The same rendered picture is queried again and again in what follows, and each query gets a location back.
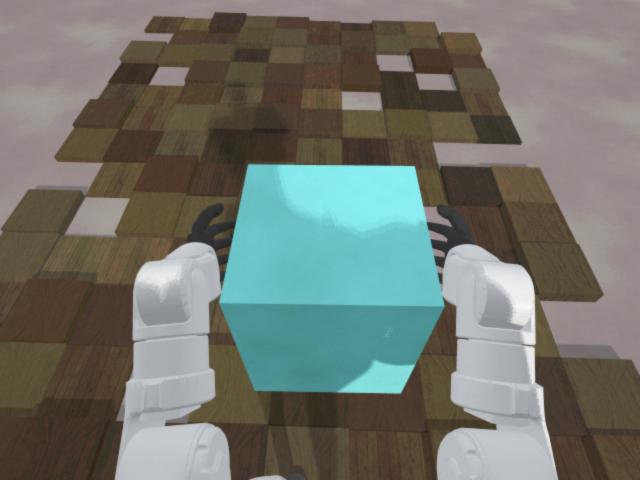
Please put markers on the robot left hand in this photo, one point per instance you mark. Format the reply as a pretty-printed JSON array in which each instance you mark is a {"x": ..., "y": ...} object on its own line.
[{"x": 203, "y": 234}]

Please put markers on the carton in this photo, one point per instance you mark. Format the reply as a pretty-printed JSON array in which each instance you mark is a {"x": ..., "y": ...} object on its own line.
[{"x": 331, "y": 283}]

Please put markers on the robot right hand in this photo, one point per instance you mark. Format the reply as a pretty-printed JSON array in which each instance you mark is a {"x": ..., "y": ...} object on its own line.
[{"x": 458, "y": 235}]

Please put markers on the robot right forearm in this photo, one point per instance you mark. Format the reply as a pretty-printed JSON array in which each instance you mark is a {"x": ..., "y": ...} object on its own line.
[{"x": 495, "y": 310}]

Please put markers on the robot left upper arm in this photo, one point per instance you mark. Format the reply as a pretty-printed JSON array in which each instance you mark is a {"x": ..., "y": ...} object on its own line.
[{"x": 180, "y": 452}]

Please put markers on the robot right upper arm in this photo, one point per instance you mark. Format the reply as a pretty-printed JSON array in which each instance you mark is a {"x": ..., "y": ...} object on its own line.
[{"x": 484, "y": 454}]

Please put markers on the robot left forearm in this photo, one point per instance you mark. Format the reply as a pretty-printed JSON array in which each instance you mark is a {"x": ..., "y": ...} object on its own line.
[{"x": 171, "y": 374}]

